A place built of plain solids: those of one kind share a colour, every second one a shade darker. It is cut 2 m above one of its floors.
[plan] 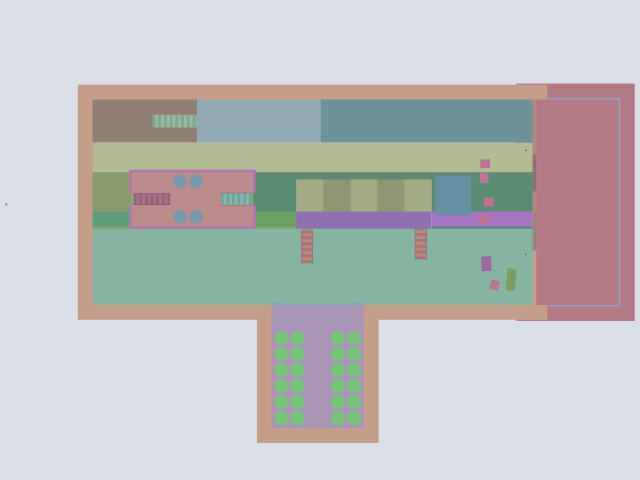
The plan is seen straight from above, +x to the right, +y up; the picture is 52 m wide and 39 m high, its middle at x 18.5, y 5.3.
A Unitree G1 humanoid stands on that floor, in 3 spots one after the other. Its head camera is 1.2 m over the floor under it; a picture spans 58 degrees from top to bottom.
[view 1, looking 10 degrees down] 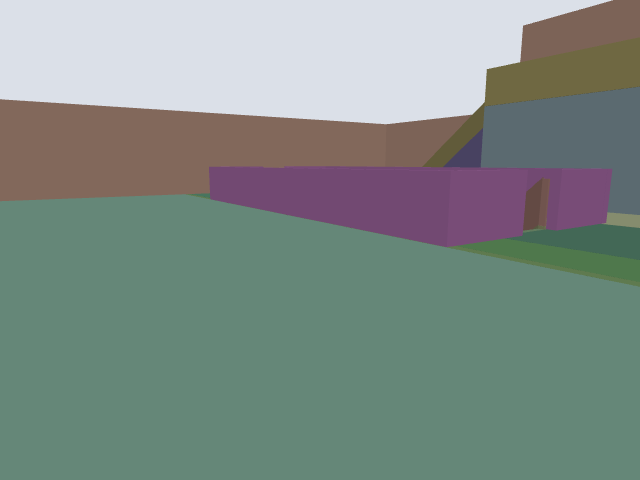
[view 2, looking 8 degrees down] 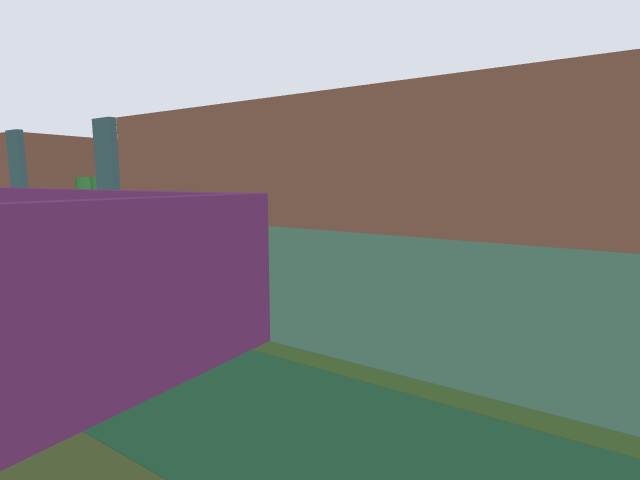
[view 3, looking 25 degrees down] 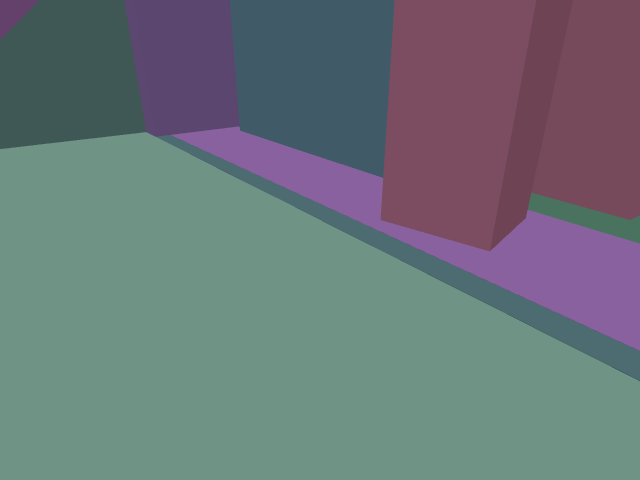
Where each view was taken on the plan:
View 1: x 17.45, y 1.31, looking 147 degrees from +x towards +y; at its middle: floor_hall0a_tile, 6.91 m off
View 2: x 1.01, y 8.62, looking -57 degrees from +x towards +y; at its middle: floor_hall0a_tile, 8.62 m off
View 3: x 33.57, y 4.46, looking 143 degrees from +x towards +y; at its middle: floor_hall0a_tile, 2.84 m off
